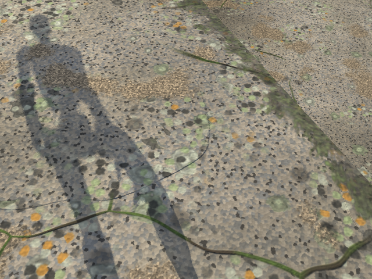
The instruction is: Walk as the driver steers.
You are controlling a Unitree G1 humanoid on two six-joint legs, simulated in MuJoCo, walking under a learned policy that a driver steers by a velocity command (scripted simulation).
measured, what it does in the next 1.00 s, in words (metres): walks ahead, turning left: right foot, then left foot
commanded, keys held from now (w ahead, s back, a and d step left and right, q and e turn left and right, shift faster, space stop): w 0.40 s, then w+q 0.60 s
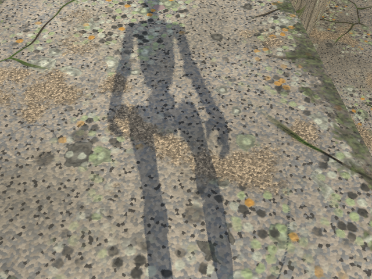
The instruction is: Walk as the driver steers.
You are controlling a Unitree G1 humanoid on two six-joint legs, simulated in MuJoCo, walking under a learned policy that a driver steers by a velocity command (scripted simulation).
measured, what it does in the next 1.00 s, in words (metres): walks ahead, turning left: right foot, then left foot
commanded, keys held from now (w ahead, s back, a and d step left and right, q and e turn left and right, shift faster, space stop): w+q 0.90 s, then w+e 0.10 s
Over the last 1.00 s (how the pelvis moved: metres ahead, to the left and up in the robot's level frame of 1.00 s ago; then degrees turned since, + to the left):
0.55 0.03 -0.01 17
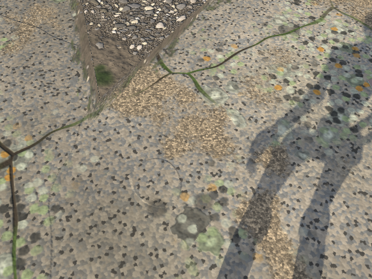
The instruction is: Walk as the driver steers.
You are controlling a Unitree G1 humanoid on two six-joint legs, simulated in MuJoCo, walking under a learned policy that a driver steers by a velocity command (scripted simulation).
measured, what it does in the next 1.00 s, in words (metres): walks ahead, turning right: right foot, then left foot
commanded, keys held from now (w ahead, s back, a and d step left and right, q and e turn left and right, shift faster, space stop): w+e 1.00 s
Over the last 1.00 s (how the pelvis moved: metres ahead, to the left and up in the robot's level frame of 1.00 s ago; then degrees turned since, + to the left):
0.49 0.10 -0.01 34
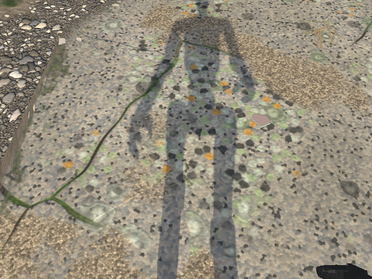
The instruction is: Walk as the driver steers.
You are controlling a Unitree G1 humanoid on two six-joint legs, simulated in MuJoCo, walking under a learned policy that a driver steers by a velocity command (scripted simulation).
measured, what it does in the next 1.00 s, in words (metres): walks ahead, turning right: right foot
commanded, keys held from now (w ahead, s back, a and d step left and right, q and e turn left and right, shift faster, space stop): w+e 0.38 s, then w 0.62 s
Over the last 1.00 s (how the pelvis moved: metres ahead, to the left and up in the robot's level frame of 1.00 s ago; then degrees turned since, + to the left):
0.55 -0.09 -0.01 -31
